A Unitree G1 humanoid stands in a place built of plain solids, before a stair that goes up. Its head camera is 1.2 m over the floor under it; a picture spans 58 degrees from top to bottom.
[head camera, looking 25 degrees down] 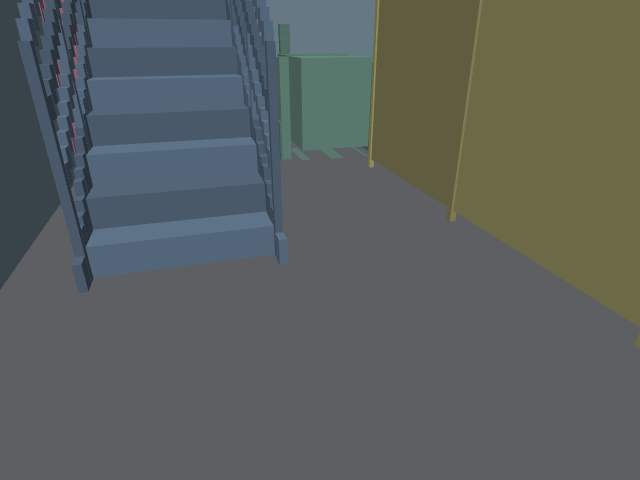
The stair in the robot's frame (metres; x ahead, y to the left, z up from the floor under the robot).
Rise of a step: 0.19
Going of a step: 0.25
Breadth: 1.11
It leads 17 degrees to the left of straight ahead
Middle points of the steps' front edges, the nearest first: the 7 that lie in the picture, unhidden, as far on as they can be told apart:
2.22 0.76 0.19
2.46 0.83 0.38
2.69 0.90 0.57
2.93 0.97 0.76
3.16 1.04 0.95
3.40 1.12 1.14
3.63 1.19 1.33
